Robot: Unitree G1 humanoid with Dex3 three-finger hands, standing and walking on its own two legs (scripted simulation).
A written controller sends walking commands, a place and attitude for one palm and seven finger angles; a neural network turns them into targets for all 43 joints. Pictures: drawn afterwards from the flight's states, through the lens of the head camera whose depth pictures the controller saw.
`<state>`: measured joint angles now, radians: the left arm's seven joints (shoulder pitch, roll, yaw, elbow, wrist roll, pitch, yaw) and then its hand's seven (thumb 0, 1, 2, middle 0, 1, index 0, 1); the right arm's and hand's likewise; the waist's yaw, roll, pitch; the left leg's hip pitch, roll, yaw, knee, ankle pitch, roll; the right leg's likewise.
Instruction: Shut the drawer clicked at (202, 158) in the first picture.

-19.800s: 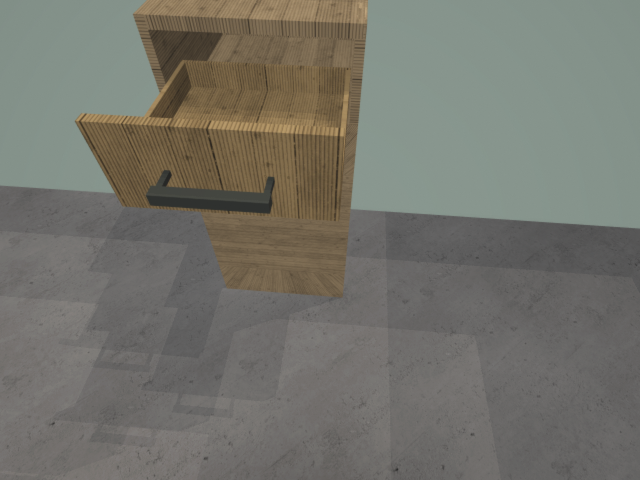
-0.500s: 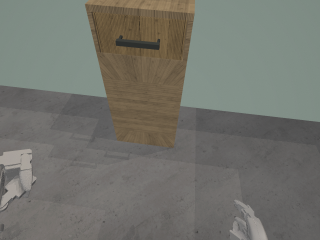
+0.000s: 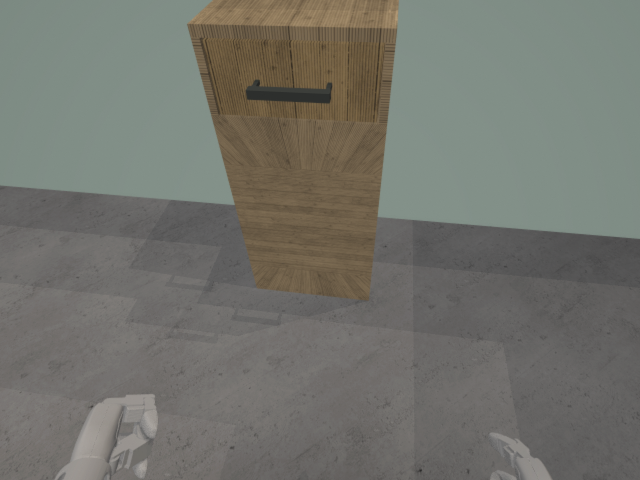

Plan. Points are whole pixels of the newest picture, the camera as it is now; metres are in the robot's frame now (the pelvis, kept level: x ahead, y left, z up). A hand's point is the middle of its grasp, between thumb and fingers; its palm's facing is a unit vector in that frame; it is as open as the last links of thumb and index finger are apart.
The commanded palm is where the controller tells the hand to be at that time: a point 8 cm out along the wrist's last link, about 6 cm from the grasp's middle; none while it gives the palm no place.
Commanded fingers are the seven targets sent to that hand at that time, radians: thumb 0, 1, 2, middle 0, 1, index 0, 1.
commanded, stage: let the arm hang, fingers relaxed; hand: left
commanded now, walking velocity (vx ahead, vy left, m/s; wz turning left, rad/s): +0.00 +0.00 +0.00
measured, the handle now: (290, 89) +0.87 +0.12 +0.08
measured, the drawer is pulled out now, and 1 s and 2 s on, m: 0.00 0.00 0.00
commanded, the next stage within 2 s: look to check the result in 0.94 s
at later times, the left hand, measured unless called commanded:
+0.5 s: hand out of the picture -0.06 +0.17 -0.16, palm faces +0.03 -0.97 -0.23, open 6.2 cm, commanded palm none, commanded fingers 0.00 0.90 0.90 -0.20 -0.30 -0.20 -0.30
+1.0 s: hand out of the picture +0.00 +0.13 -0.16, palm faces +0.04 -0.98 -0.18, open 7.3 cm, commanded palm none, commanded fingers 0.00 0.90 0.90 -0.20 -0.30 -0.20 -0.30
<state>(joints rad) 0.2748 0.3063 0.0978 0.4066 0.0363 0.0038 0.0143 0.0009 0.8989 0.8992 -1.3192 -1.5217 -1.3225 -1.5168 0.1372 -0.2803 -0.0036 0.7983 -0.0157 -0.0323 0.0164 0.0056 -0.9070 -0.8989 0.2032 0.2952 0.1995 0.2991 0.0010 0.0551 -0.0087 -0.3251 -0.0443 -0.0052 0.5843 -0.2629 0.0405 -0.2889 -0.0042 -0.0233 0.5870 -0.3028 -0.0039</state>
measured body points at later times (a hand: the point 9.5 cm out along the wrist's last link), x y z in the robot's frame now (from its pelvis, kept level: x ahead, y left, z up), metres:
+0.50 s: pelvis -0.01 -0.01 +0.01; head +0.02 -0.02 +0.46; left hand -0.05 +0.22 -0.14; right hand -0.04 -0.23 -0.15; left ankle +0.03 +0.09 -0.73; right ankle +0.01 -0.12 -0.73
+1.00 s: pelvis +0.01 -0.03 +0.01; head +0.02 -0.04 +0.46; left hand +0.00 +0.18 -0.15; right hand -0.01 -0.24 -0.15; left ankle +0.03 +0.09 -0.73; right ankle +0.01 -0.12 -0.73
